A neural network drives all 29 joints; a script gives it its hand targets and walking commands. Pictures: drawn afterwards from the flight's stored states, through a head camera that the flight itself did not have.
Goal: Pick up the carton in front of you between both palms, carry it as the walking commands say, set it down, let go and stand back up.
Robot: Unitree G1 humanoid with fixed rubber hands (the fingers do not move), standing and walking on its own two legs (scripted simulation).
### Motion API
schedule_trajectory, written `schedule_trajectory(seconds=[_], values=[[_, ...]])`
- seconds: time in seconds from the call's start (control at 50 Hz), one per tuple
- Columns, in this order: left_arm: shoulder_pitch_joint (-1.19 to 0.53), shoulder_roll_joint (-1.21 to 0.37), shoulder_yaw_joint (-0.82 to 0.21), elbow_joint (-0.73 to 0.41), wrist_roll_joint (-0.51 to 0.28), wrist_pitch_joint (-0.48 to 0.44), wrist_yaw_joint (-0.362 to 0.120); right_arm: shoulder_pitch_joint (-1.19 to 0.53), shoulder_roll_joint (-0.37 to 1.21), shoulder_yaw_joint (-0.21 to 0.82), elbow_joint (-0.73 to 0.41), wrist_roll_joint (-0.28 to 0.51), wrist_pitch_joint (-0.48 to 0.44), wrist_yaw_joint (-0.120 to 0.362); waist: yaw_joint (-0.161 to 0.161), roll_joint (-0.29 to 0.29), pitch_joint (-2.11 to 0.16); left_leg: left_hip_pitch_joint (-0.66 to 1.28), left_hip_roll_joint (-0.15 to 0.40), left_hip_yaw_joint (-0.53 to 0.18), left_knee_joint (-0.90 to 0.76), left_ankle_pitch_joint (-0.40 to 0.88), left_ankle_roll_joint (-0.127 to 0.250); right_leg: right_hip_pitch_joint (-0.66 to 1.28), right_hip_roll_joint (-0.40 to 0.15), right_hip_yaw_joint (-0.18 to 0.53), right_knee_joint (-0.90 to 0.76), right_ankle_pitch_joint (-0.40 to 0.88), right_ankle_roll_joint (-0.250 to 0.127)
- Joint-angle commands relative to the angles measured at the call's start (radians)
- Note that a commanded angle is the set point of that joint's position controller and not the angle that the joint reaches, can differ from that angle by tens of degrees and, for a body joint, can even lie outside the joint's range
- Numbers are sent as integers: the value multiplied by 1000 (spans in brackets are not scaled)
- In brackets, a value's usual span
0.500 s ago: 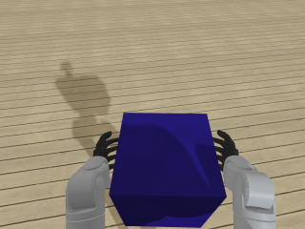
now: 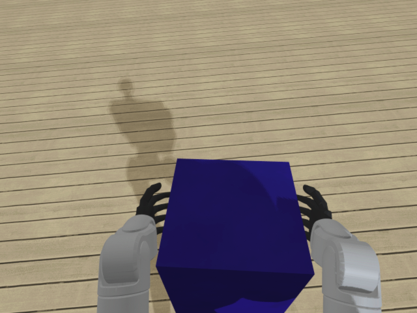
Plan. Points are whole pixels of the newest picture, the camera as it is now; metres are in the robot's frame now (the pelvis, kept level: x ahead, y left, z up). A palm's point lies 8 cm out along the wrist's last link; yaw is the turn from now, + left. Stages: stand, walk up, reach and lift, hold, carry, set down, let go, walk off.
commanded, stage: carry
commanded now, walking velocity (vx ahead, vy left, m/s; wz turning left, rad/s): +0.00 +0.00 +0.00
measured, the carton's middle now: (229, 241) +0.27 +0.00 -0.01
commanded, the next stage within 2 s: none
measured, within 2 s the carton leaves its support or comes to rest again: neither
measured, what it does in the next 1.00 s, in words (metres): walks ahead: left foot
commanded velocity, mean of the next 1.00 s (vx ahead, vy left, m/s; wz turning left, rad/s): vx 0.00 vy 0.00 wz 0.00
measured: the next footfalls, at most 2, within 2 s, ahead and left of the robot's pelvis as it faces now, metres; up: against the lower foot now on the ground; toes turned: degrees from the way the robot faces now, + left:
left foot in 0.30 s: +0.30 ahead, +0.12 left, +0.00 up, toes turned +9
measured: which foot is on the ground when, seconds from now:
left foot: up 0.00-0.28, down 0.30-1.00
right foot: down 0.00-1.00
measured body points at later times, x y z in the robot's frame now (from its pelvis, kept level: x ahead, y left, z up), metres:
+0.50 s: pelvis +0.22 +0.02 +0.00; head +0.22 +0.03 +0.45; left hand +0.51 +0.17 +0.08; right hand +0.50 -0.14 +0.09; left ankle +0.26 +0.11 -0.73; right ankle +0.08 -0.08 -0.73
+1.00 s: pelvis +0.22 +0.00 +0.00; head +0.20 +0.00 +0.45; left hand +0.50 +0.13 +0.06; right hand +0.48 -0.17 +0.06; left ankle +0.26 +0.11 -0.73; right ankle +0.08 -0.08 -0.73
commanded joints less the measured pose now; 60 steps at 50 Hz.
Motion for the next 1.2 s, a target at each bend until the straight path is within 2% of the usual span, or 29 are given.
schedule_trajectory(seconds=[0.0,0.04,0.12,0.16,0.22,0.26,0.28,0.3,0.32,0.34,0.36,0.38,0.42,0.44,0.52,0.56,0.62,0.66,0.74,0.78,0.88,0.98,1.08,1.18], values=[[-378,-983,-700,-94,-408,-26,-263,-412,964,761,-66,398,-31,247,-2,-91,-363,-279,52,-56,45,86,24,519,-300,315,-197,590,-48],[-347,-990,-704,-101,-411,-40,-269,-360,987,767,-55,385,-51,238,-6,-141,-365,-229,27,-6,-100,121,11,491,-261,225,-213,601,-21],[-291,-953,-704,-113,-411,-55,-286,-290,979,785,-70,360,-75,220,-11,-197,-337,-175,-21,69,-398,196,-18,470,-208,85,-197,729,-18],[-281,-928,-701,-134,-407,-55,-286,-311,958,795,-112,372,-73,216,-6,-216,-320,-150,-35,93,-491,280,-24,464,-202,65,-191,723,-12],[-291,-878,-692,-175,-394,-42,-271,-352,899,795,-168,397,-50,218,-1,-211,-288,-88,-32,117,-587,407,-23,436,-185,50,-158,587,5],[-292,-835,-679,-169,-377,-22,-259,-340,851,779,-160,397,-24,223,-12,-154,-256,24,-21,143,-752,575,-22,383,-155,29,-71,456,41],[-293,-813,-673,-159,-367,-11,-255,-335,827,768,-147,395,-9,227,-14,-121,-252,115,13,122,-769,663,-17,323,-143,44,-32,352,63],[-291,-790,-668,-147,-360,2,-249,-338,794,750,-130,392,6,230,-9,-41,-280,241,120,29,-686,986,6,225,-112,51,33,172,95],[-311,-781,-683,-152,-364,21,-244,-332,785,723,-87,381,13,235,-13,60,-334,361,208,-46,-618,1212,84,153,-83,110,58,-50,123],[-335,-769,-688,-160,-368,35,-243,-302,795,705,-45,378,15,237,-20,141,-345,359,244,-103,-642,1197,131,132,-67,124,65,-213,132],[-360,-779,-695,-152,-375,43,-244,-301,808,695,-29,377,17,238,-18,146,-342,344,240,-105,-667,1154,143,137,-64,134,47,-237,136],[-380,-797,-701,-141,-383,46,-247,-315,829,689,-18,375,18,239,-14,130,-344,335,213,-80,-664,1134,134,158,-60,140,-11,-231,133],[-406,-837,-708,-120,-397,43,-252,-332,867,683,3,372,16,239,-14,124,-339,340,158,-18,-624,1151,91,195,-52,130,-119,-110,133],[-412,-850,-711,-117,-400,40,-254,-339,877,682,6,370,13,238,-16,114,-354,354,146,-6,-596,1173,85,215,-49,124,-125,-28,134],[-411,-885,-710,-122,-410,22,-254,-368,904,700,-35,373,-1,230,-19,8,-415,308,117,31,-549,1149,81,297,-70,132,-46,269,138],[-401,-894,-704,-127,-407,16,-252,-381,909,713,-58,380,-4,228,-20,-13,-425,299,109,43,-544,1137,83,293,-75,136,-17,314,140],[-383,-893,-695,-132,-397,13,-248,-388,907,728,-79,391,-5,229,-18,-9,-404,298,109,43,-549,1136,89,272,-66,138,-51,245,139],[-367,-885,-687,-126,-389,15,-247,-382,900,732,-77,393,-3,230,-15,-18,-379,261,101,48,-544,1072,84,293,-68,141,-88,279,133],[-338,-874,-680,-95,-375,12,-253,-355,894,736,-53,378,-5,233,-16,-92,-344,116,65,94,-527,788,49,378,-124,149,-23,597,115],[-346,-878,-685,-87,-372,2,-257,-365,898,742,-45,374,-13,237,-15,-99,-316,107,56,106,-531,733,38,353,-132,148,-13,633,109],[-347,-872,-696,-41,-351,-37,-262,-357,889,747,10,349,-52,244,-13,-68,-298,145,85,88,-526,780,45,292,-120,152,-27,455,104],[-355,-839,-678,13,-309,-114,-261,-347,858,720,62,300,-126,242,-17,-75,-255,98,86,87,-536,582,34,285,-140,163,-35,410,84],[-354,-797,-645,48,-267,-188,-250,-359,814,692,96,268,-198,235,-15,-59,-242,116,100,73,-561,576,36,246,-117,167,-60,210,78],[-328,-731,-557,153,-189,-268,-241,-334,748,611,196,199,-281,228,-15,-49,-225,105,104,67,-581,531,35,217,-111,179,-77,114,71]])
